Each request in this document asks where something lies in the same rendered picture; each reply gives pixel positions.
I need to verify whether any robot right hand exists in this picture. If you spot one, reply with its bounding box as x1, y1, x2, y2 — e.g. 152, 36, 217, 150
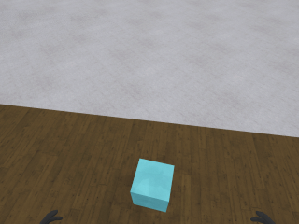
250, 211, 276, 224

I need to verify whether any robot left hand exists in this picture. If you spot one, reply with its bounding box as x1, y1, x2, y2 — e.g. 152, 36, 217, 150
39, 210, 63, 224

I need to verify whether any carton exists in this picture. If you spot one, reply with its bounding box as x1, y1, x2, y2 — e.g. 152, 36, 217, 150
130, 159, 175, 212

